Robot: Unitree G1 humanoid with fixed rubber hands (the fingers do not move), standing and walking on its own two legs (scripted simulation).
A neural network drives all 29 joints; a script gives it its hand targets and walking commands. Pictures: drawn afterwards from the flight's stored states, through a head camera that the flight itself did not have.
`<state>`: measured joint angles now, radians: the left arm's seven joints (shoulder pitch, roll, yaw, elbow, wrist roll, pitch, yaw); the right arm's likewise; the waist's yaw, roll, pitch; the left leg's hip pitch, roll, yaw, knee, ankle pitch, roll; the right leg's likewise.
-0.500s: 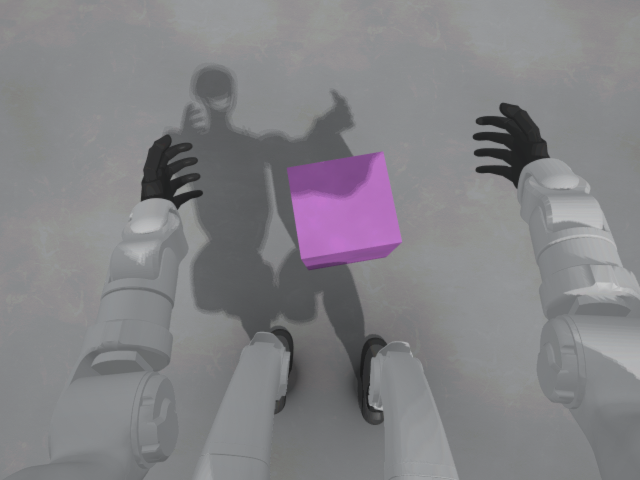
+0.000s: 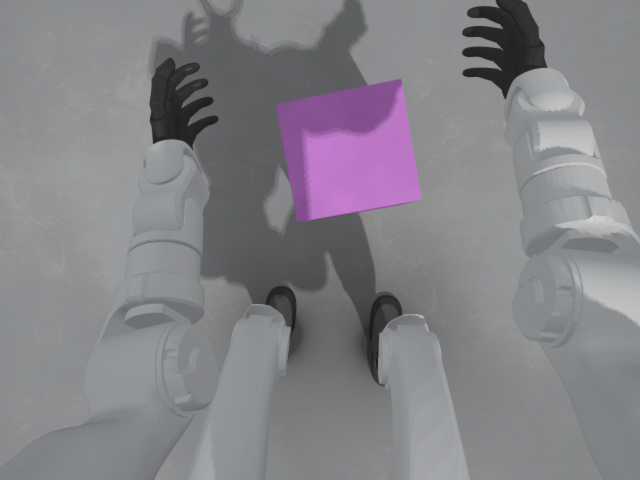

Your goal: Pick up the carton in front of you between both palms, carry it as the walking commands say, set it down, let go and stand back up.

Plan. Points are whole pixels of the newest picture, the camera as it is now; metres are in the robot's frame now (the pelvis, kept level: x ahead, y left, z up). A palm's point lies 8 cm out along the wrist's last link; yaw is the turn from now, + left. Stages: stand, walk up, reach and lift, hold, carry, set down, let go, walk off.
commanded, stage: reach and lift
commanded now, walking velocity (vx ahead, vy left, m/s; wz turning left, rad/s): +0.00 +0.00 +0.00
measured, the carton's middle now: (348, 162) +0.49 -0.01 -0.49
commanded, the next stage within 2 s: none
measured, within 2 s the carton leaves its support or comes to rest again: leaves its support in 1.48 s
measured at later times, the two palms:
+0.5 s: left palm (233, 168) +0.46 +0.19 -0.37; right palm (455, 135) +0.52 -0.18 -0.37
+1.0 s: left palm (247, 167) +0.47 +0.18 -0.41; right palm (441, 143) +0.52 -0.17 -0.42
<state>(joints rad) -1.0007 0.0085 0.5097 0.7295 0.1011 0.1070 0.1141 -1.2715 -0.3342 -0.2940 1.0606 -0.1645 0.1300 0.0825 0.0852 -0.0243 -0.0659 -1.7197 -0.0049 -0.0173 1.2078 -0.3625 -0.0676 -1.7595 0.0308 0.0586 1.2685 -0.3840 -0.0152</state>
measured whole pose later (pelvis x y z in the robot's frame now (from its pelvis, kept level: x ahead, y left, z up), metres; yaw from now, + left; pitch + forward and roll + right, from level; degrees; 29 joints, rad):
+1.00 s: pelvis -0.05 +0.01 -0.24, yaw +2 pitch +38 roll +5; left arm -1.38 0.17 0.23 1.09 -0.22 0.03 0.20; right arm -1.56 -0.50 0.09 1.26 0.19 0.06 -0.01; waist 0.06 0.05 0.33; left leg -2.26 -0.07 -0.01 2.13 -0.54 -0.10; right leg -2.29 0.01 0.07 2.20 -0.57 0.00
